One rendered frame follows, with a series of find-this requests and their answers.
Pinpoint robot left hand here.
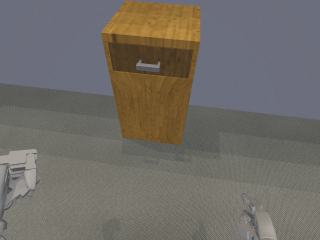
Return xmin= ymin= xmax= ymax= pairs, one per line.
xmin=0 ymin=149 xmax=40 ymax=220

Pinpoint handle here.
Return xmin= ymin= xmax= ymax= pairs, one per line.
xmin=136 ymin=59 xmax=161 ymax=73

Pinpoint drawer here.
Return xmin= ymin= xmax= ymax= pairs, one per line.
xmin=108 ymin=42 xmax=193 ymax=79

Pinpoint cabinet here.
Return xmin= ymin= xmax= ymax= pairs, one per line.
xmin=101 ymin=0 xmax=201 ymax=146

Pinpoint robot right hand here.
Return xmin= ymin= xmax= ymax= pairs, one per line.
xmin=237 ymin=193 xmax=277 ymax=240

